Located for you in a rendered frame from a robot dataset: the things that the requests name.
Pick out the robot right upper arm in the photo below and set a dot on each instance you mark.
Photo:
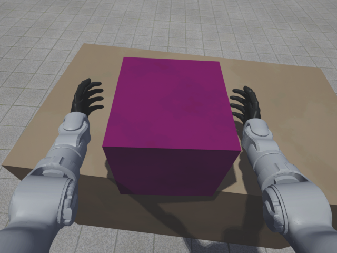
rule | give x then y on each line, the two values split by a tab
299	212

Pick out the pedestal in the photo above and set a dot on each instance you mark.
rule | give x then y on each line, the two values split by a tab
297	103

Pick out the robot right hand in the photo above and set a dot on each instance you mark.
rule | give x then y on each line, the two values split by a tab
250	109

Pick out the right robot forearm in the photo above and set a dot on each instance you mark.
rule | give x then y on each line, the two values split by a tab
267	160

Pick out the left robot forearm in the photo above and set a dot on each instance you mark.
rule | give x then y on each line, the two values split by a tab
66	156

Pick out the robot left hand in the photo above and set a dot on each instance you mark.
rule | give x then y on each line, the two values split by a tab
81	101

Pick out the robot left upper arm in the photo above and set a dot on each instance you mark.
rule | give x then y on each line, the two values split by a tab
42	206

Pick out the carton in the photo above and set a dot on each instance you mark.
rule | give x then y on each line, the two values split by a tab
171	130

